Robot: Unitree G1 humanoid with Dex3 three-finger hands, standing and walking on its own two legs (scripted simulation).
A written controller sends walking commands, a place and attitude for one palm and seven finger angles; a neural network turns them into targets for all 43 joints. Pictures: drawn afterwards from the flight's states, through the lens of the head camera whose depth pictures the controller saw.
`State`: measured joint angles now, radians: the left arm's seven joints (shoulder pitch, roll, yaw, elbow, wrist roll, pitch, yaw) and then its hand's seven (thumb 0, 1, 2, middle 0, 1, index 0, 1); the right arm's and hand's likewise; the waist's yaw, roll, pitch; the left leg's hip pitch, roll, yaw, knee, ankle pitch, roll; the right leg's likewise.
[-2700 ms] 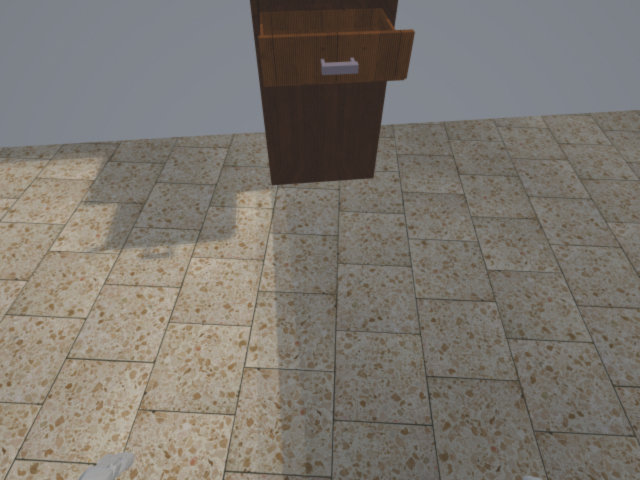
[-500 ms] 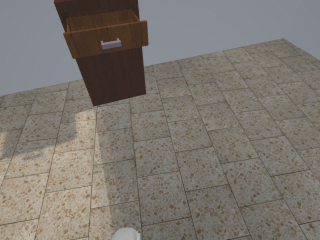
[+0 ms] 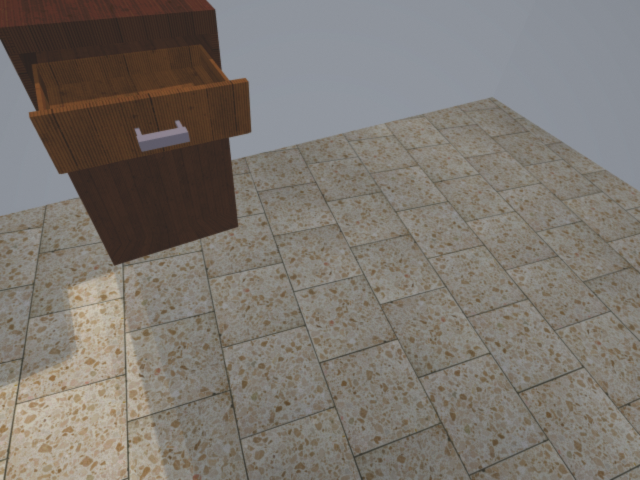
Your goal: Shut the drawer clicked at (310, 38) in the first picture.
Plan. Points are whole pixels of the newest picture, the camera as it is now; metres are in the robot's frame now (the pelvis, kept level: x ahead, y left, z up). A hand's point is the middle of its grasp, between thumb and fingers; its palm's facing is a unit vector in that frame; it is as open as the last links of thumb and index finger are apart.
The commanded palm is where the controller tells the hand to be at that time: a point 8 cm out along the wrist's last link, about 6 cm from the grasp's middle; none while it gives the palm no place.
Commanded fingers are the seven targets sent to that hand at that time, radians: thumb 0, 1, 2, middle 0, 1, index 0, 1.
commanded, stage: walk to a spot facing it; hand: left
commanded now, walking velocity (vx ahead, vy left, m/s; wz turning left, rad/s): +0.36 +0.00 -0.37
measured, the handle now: (161, 133) +0.79 +0.42 -0.04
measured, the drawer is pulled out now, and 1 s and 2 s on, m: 0.29 0.29 0.29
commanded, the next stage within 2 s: turn to face it in 0.70 s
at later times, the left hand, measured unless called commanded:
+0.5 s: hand (261, 357) +0.35 +0.12 -0.18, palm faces -0.26 -0.96 -0.11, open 7.4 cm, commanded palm none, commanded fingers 0.00 0.90 0.90 -0.20 -0.30 -0.20 -0.30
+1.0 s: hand (244, 304) +0.46 +0.17 -0.19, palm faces -0.22 -0.96 -0.18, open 7.4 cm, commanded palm none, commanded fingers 0.00 0.90 0.90 -0.20 -0.30 -0.20 -0.30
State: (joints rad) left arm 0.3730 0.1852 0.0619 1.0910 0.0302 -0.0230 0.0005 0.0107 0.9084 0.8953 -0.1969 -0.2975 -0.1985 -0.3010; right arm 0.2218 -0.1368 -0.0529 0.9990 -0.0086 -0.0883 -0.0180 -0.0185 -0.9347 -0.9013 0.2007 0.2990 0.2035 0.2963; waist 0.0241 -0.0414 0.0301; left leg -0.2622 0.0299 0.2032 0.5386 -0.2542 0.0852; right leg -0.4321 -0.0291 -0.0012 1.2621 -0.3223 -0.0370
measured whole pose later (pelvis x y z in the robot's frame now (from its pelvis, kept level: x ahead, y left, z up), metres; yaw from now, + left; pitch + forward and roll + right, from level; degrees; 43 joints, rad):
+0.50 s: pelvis +0.21 -0.01 -0.01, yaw -12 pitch +0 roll -2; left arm 0.11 0.14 0.05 0.97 0.03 0.00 -0.03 0.01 0.91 0.90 -0.19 -0.30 -0.20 -0.30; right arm 0.56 -0.07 -0.01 1.15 -0.02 -0.06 -0.02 0.00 -0.90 -0.90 0.20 0.30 0.20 0.30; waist -0.06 0.00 0.09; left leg 0.10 0.07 0.39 0.48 -0.50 0.01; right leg -0.45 0.01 -0.20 0.65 -0.24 -0.09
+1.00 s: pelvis +0.42 -0.01 -0.01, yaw -18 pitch -1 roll -1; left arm 0.33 0.19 0.04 1.07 0.01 -0.04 0.02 0.01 0.91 0.90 -0.20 -0.30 -0.20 -0.30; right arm 0.11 -0.18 -0.02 0.96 -0.02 -0.05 0.00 0.00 -0.91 -0.90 0.19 0.30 0.20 0.30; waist 0.04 -0.03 0.06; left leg -0.39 0.05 0.11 0.60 -0.18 0.04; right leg -0.15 0.00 -0.05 0.72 -0.48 0.01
